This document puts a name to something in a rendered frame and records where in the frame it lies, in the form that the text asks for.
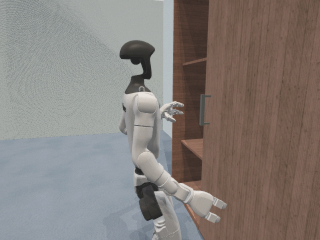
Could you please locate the right robot hand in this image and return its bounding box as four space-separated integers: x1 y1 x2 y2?
188 190 227 223

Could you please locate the handle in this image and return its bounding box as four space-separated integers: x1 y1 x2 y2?
199 94 211 126

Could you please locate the wardrobe door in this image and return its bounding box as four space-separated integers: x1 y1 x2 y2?
199 0 320 240

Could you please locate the right robot forearm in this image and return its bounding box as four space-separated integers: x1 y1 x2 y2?
137 152 194 204

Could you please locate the right robot thigh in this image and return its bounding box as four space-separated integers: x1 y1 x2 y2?
139 185 182 240

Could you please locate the right robot upper arm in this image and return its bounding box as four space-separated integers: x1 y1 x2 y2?
131 93 158 169

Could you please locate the robot head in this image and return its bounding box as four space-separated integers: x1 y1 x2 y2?
119 40 155 94

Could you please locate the left robot hand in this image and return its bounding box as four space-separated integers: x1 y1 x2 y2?
160 101 184 123

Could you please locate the left robot upper arm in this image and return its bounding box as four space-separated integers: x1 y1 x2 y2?
119 111 127 135

